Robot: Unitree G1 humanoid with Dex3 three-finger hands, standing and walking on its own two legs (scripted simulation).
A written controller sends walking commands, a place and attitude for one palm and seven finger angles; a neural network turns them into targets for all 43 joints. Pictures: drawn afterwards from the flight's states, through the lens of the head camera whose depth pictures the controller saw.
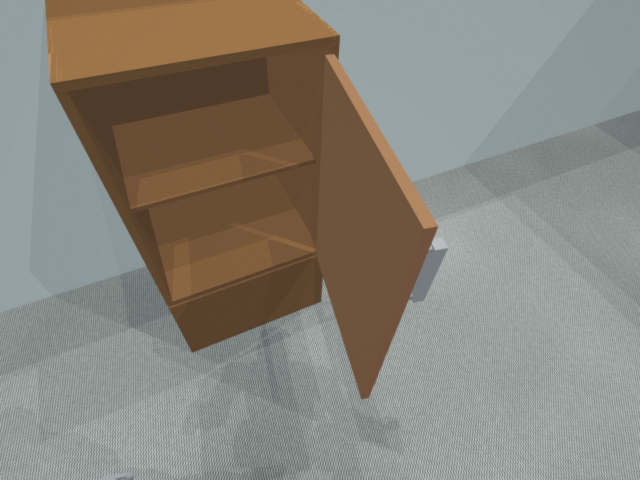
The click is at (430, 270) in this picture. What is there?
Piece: cupboard door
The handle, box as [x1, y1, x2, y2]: [409, 237, 447, 302]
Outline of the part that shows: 441,237 433,239 409,298 413,302 423,300 447,249 447,246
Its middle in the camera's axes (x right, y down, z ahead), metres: +0.14 +0.06 +0.60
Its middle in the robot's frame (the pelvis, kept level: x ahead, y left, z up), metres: +0.42 -0.12 -0.02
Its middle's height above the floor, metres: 0.75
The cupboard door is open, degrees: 79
